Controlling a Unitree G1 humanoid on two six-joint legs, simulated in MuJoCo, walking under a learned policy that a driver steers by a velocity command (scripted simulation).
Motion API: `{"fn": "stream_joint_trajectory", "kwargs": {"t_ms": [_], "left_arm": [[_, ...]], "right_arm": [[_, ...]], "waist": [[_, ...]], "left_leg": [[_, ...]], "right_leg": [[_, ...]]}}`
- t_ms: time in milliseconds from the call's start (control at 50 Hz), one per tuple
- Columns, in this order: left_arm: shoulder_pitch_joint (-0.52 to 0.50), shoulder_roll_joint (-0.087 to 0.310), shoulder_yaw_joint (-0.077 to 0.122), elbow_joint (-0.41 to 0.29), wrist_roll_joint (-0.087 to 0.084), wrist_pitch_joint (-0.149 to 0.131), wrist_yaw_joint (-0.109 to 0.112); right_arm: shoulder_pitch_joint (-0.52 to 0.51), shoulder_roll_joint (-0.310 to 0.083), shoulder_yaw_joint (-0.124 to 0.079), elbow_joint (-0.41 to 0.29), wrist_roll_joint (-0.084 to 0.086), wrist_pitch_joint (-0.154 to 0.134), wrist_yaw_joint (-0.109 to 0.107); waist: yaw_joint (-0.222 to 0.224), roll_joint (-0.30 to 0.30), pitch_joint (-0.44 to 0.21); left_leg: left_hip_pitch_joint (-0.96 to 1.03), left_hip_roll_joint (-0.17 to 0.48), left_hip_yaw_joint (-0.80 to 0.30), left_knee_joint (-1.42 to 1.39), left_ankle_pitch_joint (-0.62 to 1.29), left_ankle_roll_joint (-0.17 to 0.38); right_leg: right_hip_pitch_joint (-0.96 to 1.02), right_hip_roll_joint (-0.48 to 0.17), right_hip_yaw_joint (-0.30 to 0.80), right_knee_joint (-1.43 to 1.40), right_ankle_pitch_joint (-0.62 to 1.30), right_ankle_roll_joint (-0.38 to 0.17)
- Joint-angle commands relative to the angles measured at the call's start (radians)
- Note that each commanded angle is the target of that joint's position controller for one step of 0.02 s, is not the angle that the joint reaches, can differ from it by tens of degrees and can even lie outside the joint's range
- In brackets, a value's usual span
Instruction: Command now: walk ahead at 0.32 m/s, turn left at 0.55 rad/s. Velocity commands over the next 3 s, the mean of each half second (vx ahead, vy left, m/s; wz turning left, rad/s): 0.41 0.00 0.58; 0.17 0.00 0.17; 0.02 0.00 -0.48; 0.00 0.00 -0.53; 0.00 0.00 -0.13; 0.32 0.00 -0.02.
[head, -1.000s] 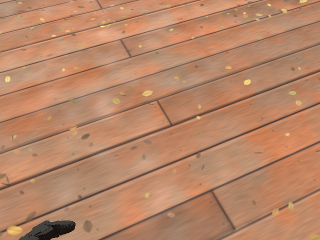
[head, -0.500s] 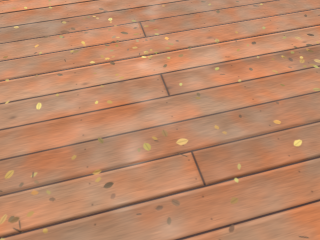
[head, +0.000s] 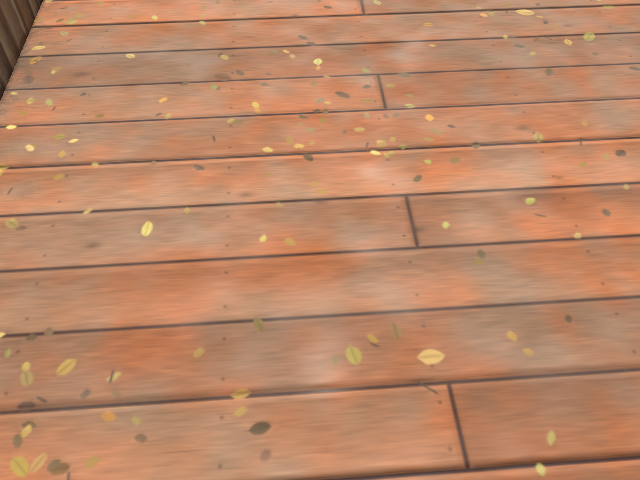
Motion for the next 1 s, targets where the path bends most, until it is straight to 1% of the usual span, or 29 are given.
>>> {"fn": "stream_joint_trajectory", "kwargs": {"t_ms": [20,40,60,80,100,120,180,280,400,420,460,480,500,520,540,560,580,600,620,640,680,740,780,860,900,940,960,980,1000], "left_arm": [[0.058,0.102,0.04,-0.048,-0.01,-0.045,-0.003],[0.138,0.157,0.054,-0.038,0.004,-0.047,0.006],[0.191,0.236,0.071,-0.025,0.035,-0.039,0.005],[0.177,0.232,0.077,-0.022,0.04,-0.044,-0.004],[0.14,0.173,0.063,-0.036,0.021,-0.046,0.001],[0.117,0.14,0.053,-0.042,0.01,-0.045,0.005],[0.129,0.117,0.042,-0.034,0.016,-0.047,0.012],[0.167,0.135,0.047,-0.01,0.02,-0.048,0.005],[0.205,0.186,0.064,0.035,-0.008,-0.036,-0.004],[0.207,0.194,0.068,0.042,-0.014,-0.032,-0.006],[0.195,0.222,0.077,0.048,-0.022,-0.023,-0.003],[0.18,0.23,0.079,0.047,-0.025,-0.016,0.002],[0.186,0.209,0.07,0.039,-0.025,-0.019,0.007],[0.221,0.117,0.039,0.004,0.027,-0.029,0.003],[0.276,0.067,0.008,-0.048,0.033,-0.053,-0.007],[0.162,0.17,0.034,-0.044,0.0,-0.07,-0.013],[0.093,0.171,0.031,-0.07,-0.019,-0.074,-0.011],[0.094,0.158,0.03,-0.055,-0.003,-0.07,0.001],[0.098,0.166,0.036,-0.05,0.017,-0.06,0.011],[0.111,0.17,0.039,-0.047,0.019,-0.045,0.011],[0.17,0.132,0.029,-0.016,0.016,-0.023,0.009],[0.145,0.076,0.009,-0.008,0.022,-0.015,0.006],[0.098,0.054,-0.001,-0.008,0.016,-0.017,-0.005],[0.018,0.089,0.007,-0.029,-0.002,-0.015,-0.021],[-0.014,0.12,0.021,-0.056,0.0,-0.008,-0.026],[-0.013,0.12,0.026,-0.074,0.003,0.0,-0.035],[0.005,0.114,0.027,-0.076,0.004,0.0,-0.039],[0.022,0.136,0.036,-0.08,0.007,-0.001,-0.039],[0.051,0.21,0.056,-0.087,0.013,-0.002,-0.033]], "right_arm": [[-0.034,-0.12,-0.025,-0.074,0.001,-0.007,-0.001],[-0.025,-0.06,-0.008,-0.081,-0.001,-0.011,0.001],[-0.033,-0.019,0.002,-0.12,0.009,-0.026,0.006],[-0.073,-0.092,-0.013,-0.146,0.001,-0.043,0.011],[-0.067,-0.132,-0.027,-0.133,0.0,-0.046,0.016],[-0.041,-0.13,-0.032,-0.11,-0.002,-0.042,0.019],[-0.058,-0.082,-0.026,-0.114,0.001,-0.046,0.033],[-0.137,-0.037,-0.012,-0.157,0.005,-0.046,0.049],[-0.242,-0.014,0.002,-0.198,0.011,-0.052,0.084],[-0.245,-0.021,0.0,-0.203,0.012,-0.052,0.088],[-0.192,-0.057,-0.018,-0.201,0.005,-0.049,0.09],[-0.07,-0.095,-0.042,-0.171,0.0,-0.047,0.087],[0.097,-0.154,-0.074,-0.126,-0.001,-0.042,0.072],[0.202,-0.238,-0.092,-0.105,0.003,-0.03,0.045],[0.149,-0.314,-0.092,-0.151,-0.008,-0.041,0.046],[0.153,-0.223,-0.069,-0.158,-0.012,-0.046,0.052],[0.111,-0.181,-0.055,-0.144,-0.01,-0.054,0.052],[0.061,-0.155,-0.049,-0.14,0.001,-0.058,0.049],[0.011,-0.136,-0.044,-0.145,0.003,-0.056,0.044],[-0.023,-0.14,-0.042,-0.154,-0.011,-0.053,0.04],[-0.058,-0.12,-0.034,-0.136,-0.024,-0.06,0.034],[-0.06,-0.086,-0.016,-0.085,-0.022,-0.069,0.025],[-0.066,-0.073,-0.007,-0.059,-0.028,-0.066,0.02],[-0.045,-0.094,-0.007,-0.005,-0.045,-0.062,0.022],[-0.039,-0.124,-0.017,0.014,-0.033,-0.049,0.018],[-0.035,-0.134,-0.023,0.024,-0.013,-0.028,0.005],[-0.034,-0.131,-0.023,0.026,-0.002,-0.019,-0.003],[0.003,-0.12,-0.023,0.035,-0.001,-0.015,-0.01],[0.039,-0.102,-0.022,0.022,-0.025,-0.023,-0.015]], "waist": [[0.069,0.116,-0.053],[0.092,0.008,-0.093],[0.084,-0.218,-0.066],[0.082,-0.233,0.011],[0.075,-0.179,0.047],[0.066,-0.155,0.05],[0.082,-0.141,0.059],[0.11,-0.131,0.069],[0.134,-0.12,0.114],[0.126,-0.123,0.114],[0.073,-0.144,0.06],[-0.003,-0.135,-0.009],[-0.085,-0.1,-0.104],[-0.081,0.108,-0.217],[-0.009,0.305,-0.423],[-0.086,0.121,-0.42],[-0.066,0.101,-0.274],[-0.02,0.003,-0.169],[0.014,0.008,-0.123],[0.045,0.03,-0.099],[0.08,0.039,-0.107],[0.076,0.054,-0.115],[0.056,0.072,-0.114],[0.016,0.067,-0.066],[0.009,0.073,-0.031],[0.017,0.072,-0.014],[0.03,0.066,-0.014],[0.032,0.027,-0.028],[0.005,-0.112,-0.091]], "left_leg": [[-0.061,0.178,-0.288,-0.125,-0.402,0.108],[-0.186,0.113,-0.194,0.076,-0.458,0.049],[-0.401,-0.016,0.016,0.31,-0.421,0.011],[-0.508,0.08,0.022,0.453,-0.349,-0.004],[-0.529,0.111,0.023,0.509,-0.274,-0.019],[-0.524,0.122,0.039,0.54,-0.216,-0.041],[-0.506,0.156,0.081,0.6,-0.062,-0.076],[-0.464,0.185,0.129,0.453,0.078,-0.105],[-0.336,0.183,0.217,0.196,0.086,-0.052],[-0.308,0.174,0.234,0.17,0.055,-0.033],[-0.161,0.115,0.286,0.131,-0.024,0.016],[0.007,0.066,0.312,0.073,0.004,0.047],[0.273,0.038,0.291,0.016,0.122,0.083],[0.611,0.252,-0.01,0.052,0.364,0.153],[0.81,0.515,-0.573,-0.077,0.332,0.383],[0.754,0.477,-0.47,-0.113,0.374,0.336],[0.625,0.434,-0.313,-0.104,0.456,0.302],[0.465,0.375,-0.205,-0.109,0.507,0.257],[0.343,0.343,-0.15,-0.126,0.53,0.238],[0.236,0.324,-0.123,-0.154,0.558,0.235],[0.146,0.321,-0.051,-0.175,0.676,0.244],[0.125,0.292,0.051,-0.185,0.723,0.211],[0.121,0.268,0.11,-0.193,0.673,0.179],[0.167,0.312,0.105,-0.208,0.547,0.171],[0.222,0.345,0.082,-0.169,0.509,0.171],[0.265,0.364,0.064,-0.101,0.476,0.158],[0.272,0.355,0.069,-0.055,0.462,0.134],[0.26,0.313,0.095,0.015,0.424,0.088],[0.181,0.208,0.177,0.177,0.297,0.021]], "right_leg": [[0.255,-0.018,-0.025,-0.215,0.048,-0.047],[0.414,-0.188,0.123,-0.267,-0.05,-0.107],[0.484,-0.361,0.427,-0.376,-0.292,-0.212],[0.427,-0.429,0.554,-0.409,-0.404,-0.27],[0.414,-0.388,0.468,-0.407,-0.393,-0.255],[0.423,-0.336,0.372,-0.406,-0.318,-0.22],[0.398,-0.276,0.163,-0.432,-0.063,-0.185],[0.393,-0.262,-0.028,-0.455,0.138,-0.199],[0.426,-0.292,-0.158,-0.433,0.247,-0.18],[0.443,-0.302,-0.173,-0.414,0.315,-0.174],[0.464,-0.303,-0.23,-0.283,0.702,-0.152],[0.446,-0.278,-0.272,-0.107,0.913,-0.128],[0.328,-0.234,-0.3,0.124,0.911,-0.086],[0.008,-0.167,-0.281,0.463,0.194,-0.029],[-0.264,0.018,-0.121,0.792,-0.39,0.021],[-0.311,-0.041,0.013,0.832,-0.325,0.007],[-0.342,-0.068,-0.015,0.797,-0.255,-0.008],[-0.316,-0.107,-0.025,0.718,-0.185,-0.005],[-0.265,-0.129,-0.024,0.649,-0.145,0.001],[-0.194,-0.13,-0.023,0.628,-0.121,0.004],[-0.127,-0.121,-0.051,0.568,-0.08,0.022],[-0.09,-0.122,-0.062,0.375,0.054,0.029],[-0.03,-0.122,-0.067,0.233,0.184,0.017],[0.006,-0.103,-0.058,0.092,0.233,-0.015],[-0.044,-0.084,-0.068,0.072,0.112,-0.035],[-0.058,-0.067,-0.089,0.02,0.048,-0.059],[-0.022,-0.056,-0.101,-0.053,0.107,-0.077],[0.053,-0.065,-0.065,-0.127,0.31,-0.105],[0.195,-0.157,0.076,-0.115,0.681,-0.163]]}}
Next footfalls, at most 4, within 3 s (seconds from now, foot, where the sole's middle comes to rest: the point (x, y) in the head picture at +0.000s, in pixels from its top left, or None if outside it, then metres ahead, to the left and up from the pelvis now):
0.04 right None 0.09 -0.14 -0.77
0.50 left None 0.31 0.20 -0.77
0.98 right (306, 472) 0.50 0.04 -0.77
1.38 left None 0.42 0.27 -0.77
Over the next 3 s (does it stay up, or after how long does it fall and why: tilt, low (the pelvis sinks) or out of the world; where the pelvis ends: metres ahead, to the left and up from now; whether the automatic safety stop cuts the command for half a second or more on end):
stays up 0.53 0.07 0.01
